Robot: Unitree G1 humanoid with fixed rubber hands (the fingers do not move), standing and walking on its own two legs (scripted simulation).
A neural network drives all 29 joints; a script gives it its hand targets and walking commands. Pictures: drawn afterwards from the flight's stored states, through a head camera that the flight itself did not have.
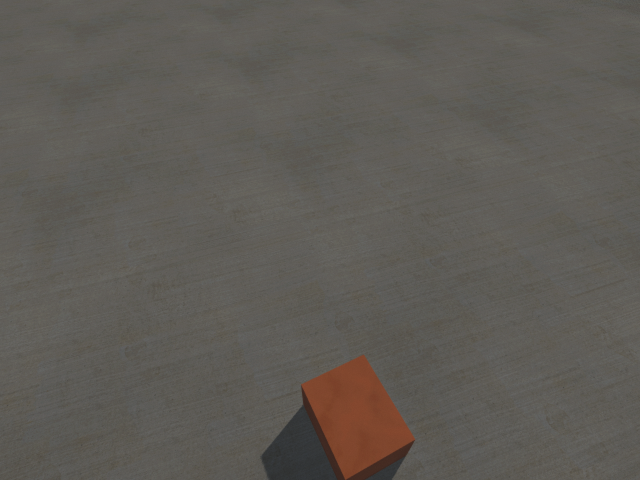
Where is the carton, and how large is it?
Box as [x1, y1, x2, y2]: [301, 355, 414, 479]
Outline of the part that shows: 363,355 301,384 303,404 337,479 364,479 404,456 414,440 413,436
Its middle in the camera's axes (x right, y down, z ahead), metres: +0.09 +0.51 +1.12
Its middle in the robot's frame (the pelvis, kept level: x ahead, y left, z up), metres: +0.44 -0.07 -0.70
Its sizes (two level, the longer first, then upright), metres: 0.265 0.207 0.156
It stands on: the floor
